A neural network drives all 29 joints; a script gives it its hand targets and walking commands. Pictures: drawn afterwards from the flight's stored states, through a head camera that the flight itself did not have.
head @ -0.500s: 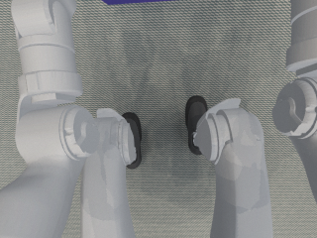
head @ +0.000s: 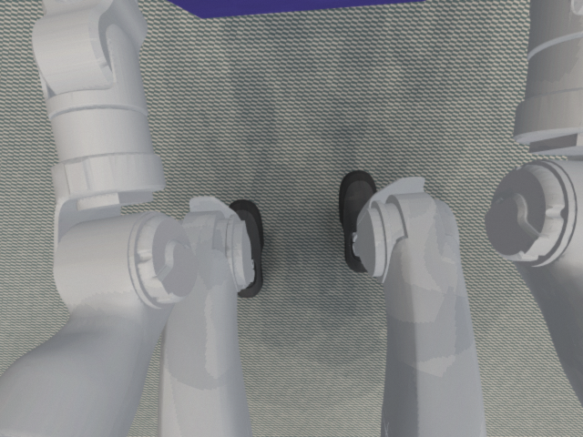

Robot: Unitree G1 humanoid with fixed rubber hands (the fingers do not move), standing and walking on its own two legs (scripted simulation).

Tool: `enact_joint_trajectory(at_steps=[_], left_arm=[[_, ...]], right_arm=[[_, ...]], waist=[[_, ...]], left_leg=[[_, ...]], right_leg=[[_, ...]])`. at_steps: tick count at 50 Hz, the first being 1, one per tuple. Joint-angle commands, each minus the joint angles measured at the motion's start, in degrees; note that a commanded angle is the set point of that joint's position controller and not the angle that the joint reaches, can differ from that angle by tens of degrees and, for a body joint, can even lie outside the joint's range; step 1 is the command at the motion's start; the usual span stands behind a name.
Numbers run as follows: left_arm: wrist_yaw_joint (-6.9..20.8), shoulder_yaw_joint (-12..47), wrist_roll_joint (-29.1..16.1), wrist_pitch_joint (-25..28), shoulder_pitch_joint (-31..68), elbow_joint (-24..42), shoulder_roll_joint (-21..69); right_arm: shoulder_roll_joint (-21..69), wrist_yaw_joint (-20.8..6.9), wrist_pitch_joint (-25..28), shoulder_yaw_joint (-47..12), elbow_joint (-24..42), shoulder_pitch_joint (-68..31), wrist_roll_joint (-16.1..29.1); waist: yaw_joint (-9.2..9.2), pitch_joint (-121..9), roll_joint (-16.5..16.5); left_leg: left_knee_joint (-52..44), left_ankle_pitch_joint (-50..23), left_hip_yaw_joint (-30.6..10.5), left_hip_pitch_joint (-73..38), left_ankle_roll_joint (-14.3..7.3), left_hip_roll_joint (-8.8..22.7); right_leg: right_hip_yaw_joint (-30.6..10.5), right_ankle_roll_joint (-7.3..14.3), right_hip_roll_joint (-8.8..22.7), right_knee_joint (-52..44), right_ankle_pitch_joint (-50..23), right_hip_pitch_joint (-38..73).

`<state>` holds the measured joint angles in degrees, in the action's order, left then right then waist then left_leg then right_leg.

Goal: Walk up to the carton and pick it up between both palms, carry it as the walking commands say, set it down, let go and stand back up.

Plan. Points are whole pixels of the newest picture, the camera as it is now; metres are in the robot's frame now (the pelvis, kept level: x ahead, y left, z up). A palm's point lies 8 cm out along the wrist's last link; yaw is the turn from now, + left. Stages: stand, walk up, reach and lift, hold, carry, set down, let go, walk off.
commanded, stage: reach and lift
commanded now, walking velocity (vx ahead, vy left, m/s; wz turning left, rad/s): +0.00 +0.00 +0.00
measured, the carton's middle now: out of the picture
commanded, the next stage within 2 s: none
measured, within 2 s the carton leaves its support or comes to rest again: neither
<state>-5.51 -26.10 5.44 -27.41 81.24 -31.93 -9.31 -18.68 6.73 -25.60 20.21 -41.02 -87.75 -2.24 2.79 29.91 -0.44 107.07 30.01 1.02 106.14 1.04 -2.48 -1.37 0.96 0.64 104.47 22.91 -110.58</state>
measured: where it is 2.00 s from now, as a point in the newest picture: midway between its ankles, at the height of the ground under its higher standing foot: (302, 252)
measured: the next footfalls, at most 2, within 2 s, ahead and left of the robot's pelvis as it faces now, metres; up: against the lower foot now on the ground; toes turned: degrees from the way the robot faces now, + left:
none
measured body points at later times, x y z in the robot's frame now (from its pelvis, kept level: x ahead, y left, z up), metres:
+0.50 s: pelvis +0.00 -0.01 +0.05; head +0.35 -0.04 +0.31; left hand +0.56 +0.14 -0.07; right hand +0.57 -0.23 -0.06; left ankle +0.13 +0.12 -0.44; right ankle +0.16 -0.12 -0.44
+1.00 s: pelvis -0.01 +0.00 +0.10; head +0.32 -0.03 +0.39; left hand +0.54 +0.15 +0.01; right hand +0.54 -0.22 +0.02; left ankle +0.13 +0.12 -0.44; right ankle +0.16 -0.12 -0.44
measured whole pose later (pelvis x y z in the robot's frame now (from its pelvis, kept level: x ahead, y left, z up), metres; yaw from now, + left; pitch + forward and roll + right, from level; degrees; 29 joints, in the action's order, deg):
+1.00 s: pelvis -0.01 +0.00 +0.10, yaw -1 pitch +21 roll +2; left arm -3.4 -27.2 6.8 -28.0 71.0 -26.8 -6.6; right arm -11.8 7.5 -27.7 21.9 -32.1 -76.6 -5.3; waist 1.7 29.8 -0.3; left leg 87.4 24.9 0.1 83.9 1.0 -2.3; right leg -1.2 0.9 0.1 85.0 18.6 -87.7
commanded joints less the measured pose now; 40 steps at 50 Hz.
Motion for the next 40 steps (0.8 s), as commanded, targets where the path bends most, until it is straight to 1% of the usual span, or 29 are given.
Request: enact_joint_trajectory(at_steps=[1, 2, 3, 4, 6, 7, 8, 9, 10, 11, 14, 15, 18, 20, 21, 22, 23, 24, 26, 27, 28, 29, 30, 33, 34, 36, 37, 38, 40], left_arm=[[18.8, 33.5, -12.2, 2.6, 44.3, 8.0, 48.6], [18.9, 33.3, -12.4, 2.5, 45.2, 7.9, 48.5], [19.2, 33.1, -12.4, 2.6, 44.7, 8.5, 48.6], [19.4, 33.4, -12.7, 2.5, 45.6, 8.9, 48.5], [19.8, 33.4, -12.4, 2.2, 44.9, 8.3, 49.3], [19.9, 33.7, -13.0, 2.2, 44.6, 8.1, 49.8], [20.2, 33.8, -13.0, 2.2, 46.1, 9.0, 49.3], [20.4, 33.1, -12.1, 1.8, 44.8, 7.1, 49.4], [20.6, 33.7, -12.2, 1.8, 45.1, 8.1, 49.8], [20.8, 34.0, -12.2, 1.8, 44.8, 8.6, 50.2], [21.5, 34.5, -12.1, 1.7, 44.7, 9.3, 50.1], [21.6, 34.8, -12.3, 1.6, 43.2, 8.4, 51.1], [22.0, 34.6, -12.2, 1.6, 42.0, 8.1, 51.3], [22.2, 34.9, -12.1, 1.7, 40.9, 9.0, 51.6], [22.1, 35.3, -12.4, 1.9, 41.8, 10.1, 51.6], [22.1, 35.3, -12.4, 1.8, 41.4, 10.5, 51.1], [22.1, 37.1, -13.1, 2.0, 41.3, 12.1, 51.9], [22.1, 36.8, -13.1, 1.9, 42.0, 12.1, 50.9], [22.1, 36.6, -12.7, 2.0, 41.6, 12.1, 50.1], [22.0, 38.0, -13.5, 2.0, 40.8, 13.7, 51.2], [22.0, 37.2, -13.0, 2.1, 39.8, 12.5, 50.8], [22.2, 37.6, -13.0, 2.0, 39.6, 12.5, 51.2], [22.4, 36.6, -12.5, 1.9, 38.1, 10.7, 51.4], [22.7, 36.9, -11.9, 1.8, 37.0, 10.2, 52.4], [22.8, 36.6, -11.8, 1.7, 35.4, 9.0, 53.1], [22.8, 38.2, -12.9, 1.9, 35.6, 11.3, 53.9], [23.0, 37.2, -12.4, 2.0, 36.0, 10.1, 53.8], [23.0, 38.3, -12.9, 2.2, 37.3, 12.2, 53.4], [23.0, 38.7, -13.0, 2.3, 37.1, 12.4, 54.0]], right_arm=[[56.4, -24.1, 0.1, -28.4, 5.5, -32.7, 10.5], [56.4, -24.2, 0.0, -28.5, 5.6, -33.0, 10.6], [57.7, -24.1, -0.2, -29.3, 6.1, -32.8, 10.8], [57.5, -24.0, -0.4, -29.3, 6.3, -33.0, 10.7], [58.4, -23.9, -0.6, -29.1, 6.1, -32.0, 10.3], [58.8, -23.9, -0.7, -29.5, 6.9, -32.8, 10.5], [58.5, -23.7, -0.8, -29.0, 6.9, -32.0, 10.2], [58.6, -23.9, -1.0, -28.5, 5.6, -31.9, 9.6], [59.1, -24.0, -1.1, -28.2, 5.3, -30.6, 9.4], [59.8, -24.1, -1.2, -28.3, 5.4, -30.0, 9.3], [60.9, -24.1, -1.7, -28.6, 5.9, -28.6, 9.0], [60.6, -24.1, -1.5, -29.4, 8.2, -29.6, 9.5], [61.4, -24.3, -1.7, -29.4, 7.1, -28.3, 9.0], [62.1, -24.3, -1.8, -30.7, 8.7, -27.5, 9.3], [62.0, -24.3, -1.8, -31.3, 9.9, -28.1, 9.6], [62.1, -24.2, -1.8, -31.9, 10.5, -28.4, 9.9], [62.4, -24.1, -1.7, -33.1, 12.8, -28.2, 10.5], [61.6, -23.9, -1.8, -32.5, 12.1, -28.0, 10.1], [61.5, -23.8, -2.0, -32.5, 12.1, -27.4, 9.9], [62.6, -23.7, -1.9, -33.2, 12.5, -25.5, 10.0], [62.7, -23.7, -1.9, -33.1, 11.9, -25.8, 10.1], [62.9, -23.7, -2.0, -33.3, 11.5, -25.2, 10.0], [63.2, -23.8, -2.0, -33.1, 10.7, -24.6, 9.5], [64.1, -24.1, -2.0, -33.3, 10.4, -23.4, 9.5], [64.2, -24.3, -1.8, -33.5, 10.6, -23.5, 9.3], [65.2, -24.2, -1.8, -34.8, 11.8, -23.3, 9.8], [64.8, -24.4, -2.0, -33.6, 10.1, -23.0, 9.3], [65.1, -24.2, -1.8, -34.6, 11.5, -22.8, 9.4], [65.1, -24.2, -1.5, -34.5, 12.3, -23.5, 9.4]], waist=[[-1.63, -130.1, 2.5], [-1.46, -130.2, 2.3], [-2.36, -131.3, 3.3], [-1.45, -132.2, 3.7], [-1.69, -133.6, 3.3], [-1.45, -133.9, 4.0], [-1.12, -134.4, 3.0], [-1.78, -132.5, 2.8], [-0.9, -132.8, 2.7], [-0.85, -134.0, 2.0], [-0.87, -135.6, 2.0], [-0.86, -137.0, 1.5], [-0.96, -134.1, 2.2], [-1.86, -136.4, 2.9], [-1.51, -137.8, 2.4], [-2.14, -138.4, 2.6], [-2.09, -142.1, 1.9], [-1.67, -141.4, 2.1], [-2.21, -140.3, 1.9], [-1.53, -142.2, 2.4], [-2.37, -140.0, 2.9], [-1.73, -139.7, 2.6], [-2.15, -137.8, 2.8], [-2.79, -137.2, 1.6], [-2.82, -136.1, 2.5], [-2.44, -138.7, 2.9], [-2.44, -136.1, 2.3], [-2.41, -137.7, 2.7], [-1.88, -138.1, 2.0]], left_leg=[[-12.4, -10.1, 4.6, -25.8, -0.7, -6.0], [-12.5, -9.3, 4.9, -24.9, -0.7, -6.1], [-13.0, -9.1, 5.1, -24.6, -0.8, -6.2], [-13.5, -9.1, 5.0, -24.7, -0.8, -6.2], [-14.1, -9.1, 4.9, -25.7, -0.7, -6.2], [-14.8, -8.9, 4.8, -26.1, -0.9, -6.3], [-14.6, -9.0, 5.0, -26.0, -0.7, -6.1], [-15.5, -7.8, 4.8, -25.4, -0.9, -6.1], [-16.0, -7.7, 4.7, -25.7, -0.9, -6.1], [-16.1, -8.0, 4.9, -26.4, -0.8, -6.3], [-16.8, -8.8, 5.3, -27.1, -0.5, -6.2], [-17.7, -9.7, 4.9, -28.9, -0.7, -6.3], [-19.0, -9.2, 4.6, -28.4, -0.8, -6.4], [-19.3, -10.4, 4.8, -29.3, -0.6, -6.4], [-19.6, -10.8, 4.7, -29.9, -0.7, -6.5], [-19.7, -11.6, 4.7, -30.4, -0.8, -6.6], [-20.0, -13.5, 4.4, -32.8, -0.8, -6.6], [-20.1, -13.1, 4.3, -32.1, -0.7, -6.6], [-20.6, -12.6, 4.4, -31.6, -0.8, -6.6], [-21.3, -13.8, 3.9, -33.6, -0.8, -6.6], [-21.8, -12.9, 4.1, -32.8, -0.9, -6.7], [-22.2, -12.1, 3.9, -33.1, -1.0, -6.7], [-22.8, -11.2, 4.0, -32.7, -1.1, -6.7], [-24.2, -10.4, 3.9, -33.8, -0.9, -6.4], [-25.0, -10.2, 3.6, -34.0, -1.0, -6.6], [-25.7, -11.5, 3.4, -37.1, -1.0, -6.6], [-26.0, -10.5, 3.4, -35.7, -1.0, -6.4], [-26.2, -10.9, 3.4, -36.8, -1.0, -6.4], [-27.2, -11.1, 2.8, -38.2, -1.2, -6.6]], right_leg=[[5.0, -1.0, -6.2, -7.4, -12.9, 50.2], [4.5, -0.8, -6.1, -8.1, -12.4, 51.2], [4.1, -1.1, -6.2, -8.6, -12.6, 52.9], [4.4, -1.3, -6.2, -8.9, -12.9, 54.2], [4.4, -1.0, -6.3, -9.6, -12.7, 55.3], [4.6, -1.3, -6.4, -10.2, -12.0, 55.6], [4.0, -1.0, -6.4, -10.5, -12.4, 56.3], [4.0, -1.1, -6.2, -11.0, -11.1, 55.0], [4.1, -1.0, -6.4, -11.7, -11.1, 55.7], [4.0, -1.0, -6.4, -11.9, -11.7, 56.6], [3.5, -0.8, -6.7, -13.4, -12.6, 58.9], [3.9, -1.1, -6.8, -13.6, -13.2, 59.5], [4.0, -1.2, -6.8, -14.9, -12.4, 58.9], [3.4, -1.1, -7.0, -15.6, -13.6, 61.8], [3.3, -1.1, -7.1, -15.7, -14.3, 62.8], [3.3, -1.2, -7.1, -15.7, -15.1, 63.3], [3.0, -1.3, -7.1, -15.9, -17.2, 65.7], [3.1, -1.1, -7.2, -16.1, -16.9, 65.1], [2.9, -1.1, -7.1, -16.7, -16.8, 65.5], [3.1, -1.1, -7.5, -17.1, -17.7, 67.0], [3.0, -1.3, -7.5, -17.5, -16.6, 66.3], [2.7, -1.2, -7.4, -18.1, -15.6, 66.7], [2.9, -1.4, -7.3, -18.6, -14.8, 66.1], [2.2, -0.9, -7.3, -20.3, -13.6, 67.4], [2.7, -1.2, -7.4, -20.7, -12.7, 66.8], [2.8, -1.3, -7.5, -21.3, -13.7, 68.8], [2.6, -1.1, -7.3, -21.8, -12.7, 67.2], [2.3, -1.1, -7.3, -22.2, -13.4, 68.9], [2.6, -1.2, -7.4, -22.6, -13.4, 68.9]])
